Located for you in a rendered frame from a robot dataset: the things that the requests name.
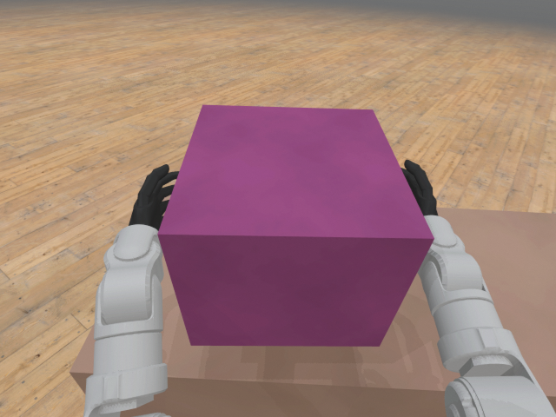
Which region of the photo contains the right robot forearm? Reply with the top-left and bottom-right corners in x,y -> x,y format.
417,215 -> 556,417

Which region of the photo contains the robot right upper arm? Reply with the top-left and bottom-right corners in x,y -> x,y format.
445,376 -> 554,417

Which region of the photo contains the left robot hand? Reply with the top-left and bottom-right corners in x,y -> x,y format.
129,164 -> 179,231

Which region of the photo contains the left robot forearm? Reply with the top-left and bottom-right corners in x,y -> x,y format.
83,224 -> 168,417

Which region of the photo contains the carton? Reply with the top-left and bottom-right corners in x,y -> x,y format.
157,105 -> 434,347

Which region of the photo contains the pedestal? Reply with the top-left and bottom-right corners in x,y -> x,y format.
69,195 -> 556,417

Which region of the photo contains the right robot hand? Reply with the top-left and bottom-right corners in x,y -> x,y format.
401,160 -> 438,216

